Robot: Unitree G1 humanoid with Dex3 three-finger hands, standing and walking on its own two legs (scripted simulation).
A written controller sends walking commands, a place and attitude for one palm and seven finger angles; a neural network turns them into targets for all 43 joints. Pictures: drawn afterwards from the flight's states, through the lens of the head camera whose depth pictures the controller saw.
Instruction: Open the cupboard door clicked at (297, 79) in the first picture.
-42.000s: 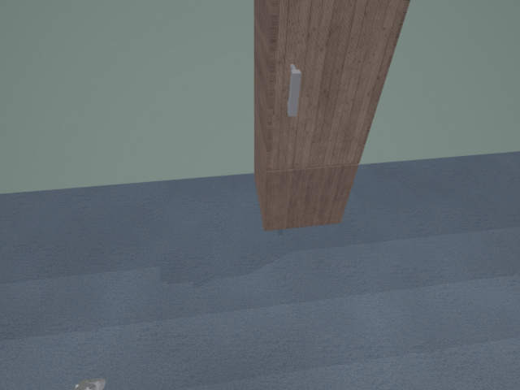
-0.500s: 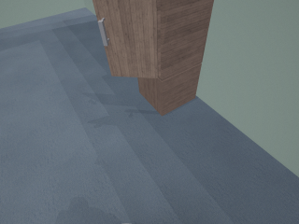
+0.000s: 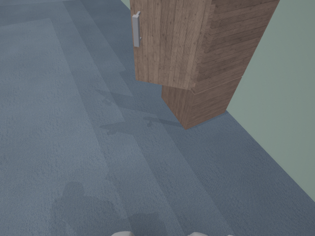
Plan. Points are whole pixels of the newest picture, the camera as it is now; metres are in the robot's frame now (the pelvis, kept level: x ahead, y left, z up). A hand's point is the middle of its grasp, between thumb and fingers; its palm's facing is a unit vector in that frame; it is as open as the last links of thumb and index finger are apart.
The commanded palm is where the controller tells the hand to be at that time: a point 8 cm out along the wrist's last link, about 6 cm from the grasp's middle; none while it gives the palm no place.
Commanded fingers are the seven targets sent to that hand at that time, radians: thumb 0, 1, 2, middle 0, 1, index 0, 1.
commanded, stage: take the last steps up to it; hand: left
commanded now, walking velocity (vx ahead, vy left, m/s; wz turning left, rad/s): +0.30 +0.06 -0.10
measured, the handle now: (137, 29) +0.95 +0.19 +0.01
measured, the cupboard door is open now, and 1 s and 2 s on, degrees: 49 49 49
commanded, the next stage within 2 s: come to a stop and stand still in 0.70 s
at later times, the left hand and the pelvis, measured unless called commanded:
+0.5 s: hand (109, 197) +0.23 +0.17 -0.14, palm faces +0.02 -0.97 -0.24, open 7.2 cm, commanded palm none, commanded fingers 0.00 0.90 0.90 -0.20 -0.30 -0.20 -0.30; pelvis +0.18 -0.02 +0.02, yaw -2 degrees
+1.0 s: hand (100, 156) +0.38 +0.25 -0.17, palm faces +0.02 -0.99 -0.16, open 7.4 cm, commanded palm none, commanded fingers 0.00 0.90 0.90 -0.20 -0.30 -0.20 -0.30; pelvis +0.34 +0.07 +0.01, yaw -3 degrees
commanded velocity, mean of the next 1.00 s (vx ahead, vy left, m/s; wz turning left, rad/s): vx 0.13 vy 0.01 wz -0.01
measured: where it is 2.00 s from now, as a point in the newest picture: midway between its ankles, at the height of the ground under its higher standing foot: (158, 218)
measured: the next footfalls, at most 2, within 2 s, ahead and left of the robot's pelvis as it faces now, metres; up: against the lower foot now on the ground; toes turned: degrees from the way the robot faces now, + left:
right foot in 0.30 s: +0.19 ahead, -0.11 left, +0.00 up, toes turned -10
left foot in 0.76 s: +0.37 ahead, +0.11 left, +0.00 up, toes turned -1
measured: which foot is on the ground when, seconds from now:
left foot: down 0.00-0.32, up 0.34-0.74, down 0.76-1.00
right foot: up 0.00-0.28, down 0.30-0.76, up 0.78-1.00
